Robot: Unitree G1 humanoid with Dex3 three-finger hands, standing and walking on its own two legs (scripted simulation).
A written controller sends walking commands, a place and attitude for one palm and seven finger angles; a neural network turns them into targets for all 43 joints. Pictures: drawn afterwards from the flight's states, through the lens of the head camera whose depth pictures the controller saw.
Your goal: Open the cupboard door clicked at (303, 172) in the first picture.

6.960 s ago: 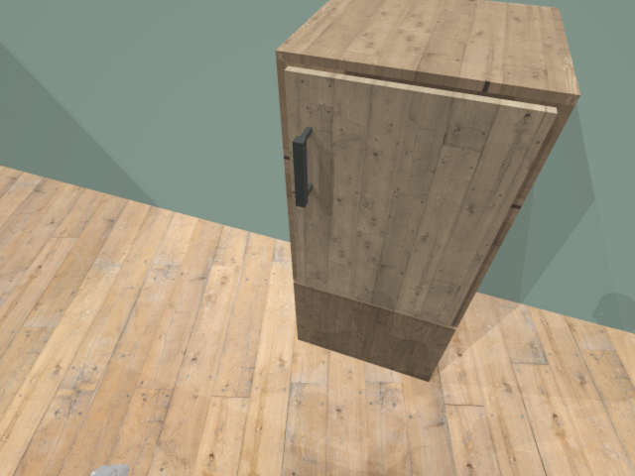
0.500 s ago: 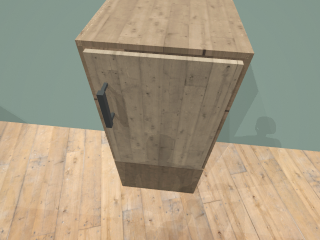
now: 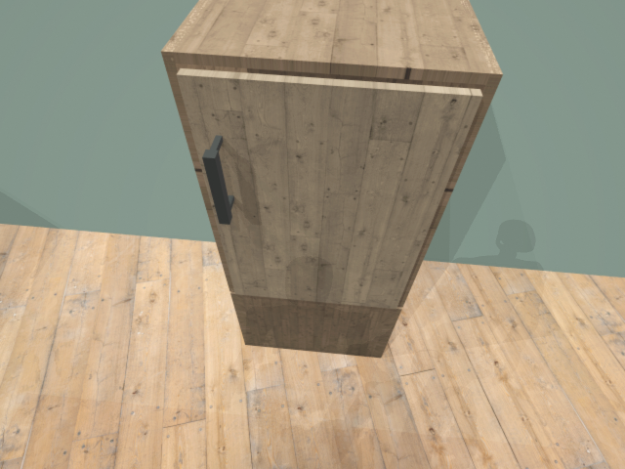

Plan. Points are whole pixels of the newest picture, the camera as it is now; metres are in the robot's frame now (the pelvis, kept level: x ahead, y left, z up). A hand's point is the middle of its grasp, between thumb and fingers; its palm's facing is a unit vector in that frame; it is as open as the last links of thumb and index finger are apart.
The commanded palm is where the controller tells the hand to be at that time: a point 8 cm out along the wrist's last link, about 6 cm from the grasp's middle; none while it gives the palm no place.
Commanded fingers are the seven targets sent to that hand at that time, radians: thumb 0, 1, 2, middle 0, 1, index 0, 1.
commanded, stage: come to a stop and stand still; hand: left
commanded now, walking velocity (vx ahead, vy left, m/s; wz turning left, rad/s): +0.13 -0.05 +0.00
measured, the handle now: (221, 181) +0.53 +0.19 +0.04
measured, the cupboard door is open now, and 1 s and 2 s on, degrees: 0 0 0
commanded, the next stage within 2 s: look again from close up in 0.86 s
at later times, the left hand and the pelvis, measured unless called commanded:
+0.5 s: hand out of the picture +0.01 +0.17 -0.17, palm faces +0.03 -0.98 -0.19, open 7.4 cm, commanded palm none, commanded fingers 0.00 0.90 0.90 -0.20 -0.30 -0.20 -0.30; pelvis +0.04 +0.01 +0.00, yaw +1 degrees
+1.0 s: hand out of the picture +0.07 +0.18 -0.17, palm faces +0.01 -0.98 -0.21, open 7.3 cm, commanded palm none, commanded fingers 0.00 0.90 0.90 -0.20 -0.30 -0.20 -0.30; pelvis +0.05 +0.00 +0.00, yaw +0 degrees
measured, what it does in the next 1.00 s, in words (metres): shifts its weight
